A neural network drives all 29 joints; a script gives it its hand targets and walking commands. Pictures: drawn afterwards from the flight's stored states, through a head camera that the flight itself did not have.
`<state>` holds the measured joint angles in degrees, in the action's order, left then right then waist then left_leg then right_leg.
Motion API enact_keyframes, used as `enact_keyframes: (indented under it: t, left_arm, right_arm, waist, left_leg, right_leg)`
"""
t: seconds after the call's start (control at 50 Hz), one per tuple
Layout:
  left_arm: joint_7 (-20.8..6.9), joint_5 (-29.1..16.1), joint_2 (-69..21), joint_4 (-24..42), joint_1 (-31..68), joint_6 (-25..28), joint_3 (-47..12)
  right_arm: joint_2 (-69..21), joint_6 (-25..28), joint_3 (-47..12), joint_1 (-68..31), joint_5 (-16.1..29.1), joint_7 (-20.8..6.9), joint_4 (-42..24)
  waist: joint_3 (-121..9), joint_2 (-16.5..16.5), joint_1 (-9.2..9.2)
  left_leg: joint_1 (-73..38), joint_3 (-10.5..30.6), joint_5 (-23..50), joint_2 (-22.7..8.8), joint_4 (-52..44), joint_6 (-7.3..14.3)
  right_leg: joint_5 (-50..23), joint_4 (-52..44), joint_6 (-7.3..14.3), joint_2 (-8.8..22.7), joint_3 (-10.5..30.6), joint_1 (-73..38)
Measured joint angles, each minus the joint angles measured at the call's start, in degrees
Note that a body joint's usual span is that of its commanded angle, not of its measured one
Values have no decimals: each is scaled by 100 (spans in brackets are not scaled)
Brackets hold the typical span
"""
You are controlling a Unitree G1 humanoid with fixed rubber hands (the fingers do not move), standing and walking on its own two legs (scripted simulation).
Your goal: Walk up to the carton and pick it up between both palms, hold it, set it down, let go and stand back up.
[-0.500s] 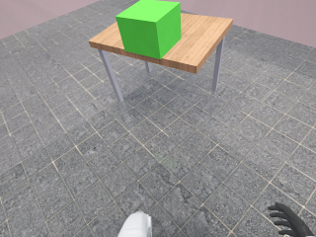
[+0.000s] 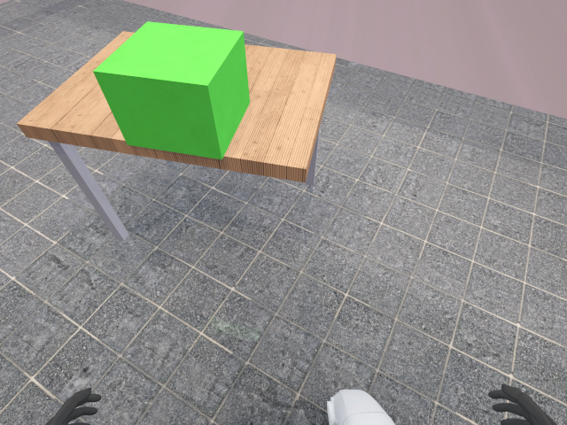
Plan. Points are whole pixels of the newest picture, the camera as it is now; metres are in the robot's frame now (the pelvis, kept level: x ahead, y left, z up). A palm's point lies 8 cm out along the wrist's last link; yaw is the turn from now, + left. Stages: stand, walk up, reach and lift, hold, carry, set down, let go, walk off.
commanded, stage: walk up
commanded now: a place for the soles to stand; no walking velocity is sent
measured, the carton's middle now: (184, 89) +0.91 +0.24 -0.03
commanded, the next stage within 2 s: none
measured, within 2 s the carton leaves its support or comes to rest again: neither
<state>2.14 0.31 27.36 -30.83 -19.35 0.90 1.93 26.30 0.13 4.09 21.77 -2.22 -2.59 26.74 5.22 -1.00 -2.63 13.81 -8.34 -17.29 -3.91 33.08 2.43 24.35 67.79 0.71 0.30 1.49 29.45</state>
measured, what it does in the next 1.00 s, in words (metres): walks ahead, turning right: right foot, then left foot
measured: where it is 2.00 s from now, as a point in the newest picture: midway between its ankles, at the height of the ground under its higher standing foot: (175, 343)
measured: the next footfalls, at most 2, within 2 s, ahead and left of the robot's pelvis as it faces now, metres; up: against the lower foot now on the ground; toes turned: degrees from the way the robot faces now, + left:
right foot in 0.22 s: +0.24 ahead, -0.09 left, +0.00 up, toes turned -9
left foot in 0.64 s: +0.39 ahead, +0.29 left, +0.00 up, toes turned -6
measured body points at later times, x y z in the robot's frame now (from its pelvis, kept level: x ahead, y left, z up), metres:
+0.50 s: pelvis +0.18 +0.08 -0.01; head +0.20 +0.02 +0.43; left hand +0.30 +0.42 -0.03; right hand +0.29 -0.26 -0.09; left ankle +0.28 +0.26 -0.65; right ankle +0.20 -0.08 -0.73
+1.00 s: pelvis +0.31 +0.22 -0.01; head +0.33 +0.19 +0.44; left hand +0.56 +0.49 -0.05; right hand +0.27 -0.12 -0.10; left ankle +0.35 +0.29 -0.73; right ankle +0.36 +0.11 -0.72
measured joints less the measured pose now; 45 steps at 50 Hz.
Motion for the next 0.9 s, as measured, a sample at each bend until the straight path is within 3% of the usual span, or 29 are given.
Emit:
enact_keyframes:
  t: [0.06, 0.14, 0.22, 0.24, 0.32, 0.36, 0.42, 0.5, 0.58, 0.64, 0.68, 0.72, 0.78, 0.82, 0.9]
  left_arm:
    - [-36, -13, 29, -58, 160, -90, 59]
    - [-54, -17, -118, -108, 314, -142, 43]
    - [11, 34, -152, -53, 337, -65, 21]
    - [57, 75, -165, -61, 371, -36, 39]
    - [265, 162, -184, 86, 300, -15, 41]
    - [322, 160, -190, 95, 58, 22, 30]
    - [313, 134, -87, -2, -305, 93, 6]
    - [274, 176, 117, -60, -613, 158, 74]
    - [245, 227, 358, 48, -714, 134, 188]
    - [245, 192, 497, 114, -642, 66, 243]
    - [273, 175, 574, 39, -473, -3, 326]
    - [337, 91, 407, -89, -328, -132, 323]
    - [339, 1, 139, -105, -157, -198, 134]
    - [287, -27, 65, -83, -80, -145, 48]
    - [235, -48, 15, -34, 55, -93, -23]
  right_arm:
    - [51, -17, 55, 281, -45, -20, 45]
    - [158, -105, 127, 484, -46, -70, 27]
    - [137, -227, 73, 610, -31, -103, 53]
    - [118, -266, 54, 584, -36, -97, 92]
    - [-6, -499, -78, 415, -90, -115, 112]
    - [72, -511, -54, 238, -54, -147, -7]
    - [217, -460, 51, -119, -41, -189, -233]
    - [317, -460, 168, -452, -42, -242, -384]
    - [287, -498, 159, -512, -52, -292, -325]
    - [317, -500, 159, -418, -54, -314, -230]
    - [195, -441, 153, -421, -55, -284, -91]
    - [133, -379, 58, -351, -40, -253, -37]
    - [20, -380, 10, -140, 40, -202, 15]
    - [2, -394, -7, -24, 22, -130, 47]
    - [98, -418, 57, 201, -53, -76, 26]
  waist:
    - [9, 73, -117]
    - [52, -75, -272]
    - [28, -225, -256]
    - [78, -342, -214]
    - [264, -408, 62]
    - [249, -481, 202]
    - [262, -574, 313]
    - [274, -577, 381]
    - [196, -491, 451]
    - [65, -444, 432]
    - [148, -81, 409]
    - [137, 3, 350]
    - [120, -64, 106]
    - [148, -46, -26]
    - [168, -122, -260]
  left_leg:
    - [-426, -209, -215, 65, -146, 24]
    - [-809, -449, -653, 84, -34, 13]
    - [-981, -648, -1370, 35, 586, -54]
    - [-879, -642, -1566, -107, 1050, -74]
    - [261, 288, -1688, 179, 3910, -308]
    - [829, 569, -1461, 146, 4458, -345]
    - [1455, 914, -895, -68, 4156, -327]
    - [1921, 1122, -327, -285, 3398, -359]
    - [1745, 1049, -191, -394, 2153, -343]
    - [1225, 929, -63, -340, 1204, -201]
    - [1133, 660, 80, -100, 1384, -312]
    - [1094, 472, -244, -104, 1673, -343]
    - [763, 391, -243, -144, 1304, -221]
    - [489, 273, -118, -108, 896, -105]
    - [200, 95, -11, -13, 435, 19]
  right_leg:
    - [-307, -807, -27, 71, -139, 214]
    - [-1041, -2066, 61, 62, -440, 68]
    - [-1348, -3026, 255, -87, -625, -563]
    - [-1342, -2894, 293, -174, -653, -571]
    - [-708, -2384, 286, -72, -558, -794]
    - [-718, -2598, 199, -3, -424, -1029]
    - [-793, -2918, 8, 135, -199, -1297]
    - [-712, -3031, -84, 361, 70, -1405]
    - [-443, -2873, -106, 522, 248, -1377]
    - [-77, -2525, -196, 628, 325, -1301]
    - [307, -1900, -2, 846, 612, -1145]
    - [813, -891, 7, 497, 803, -784]
    - [760, 116, 1, 25, 353, -318]
    - [609, 74, 27, -81, 54, -141]
    - [428, -953, 18, -165, -328, -137]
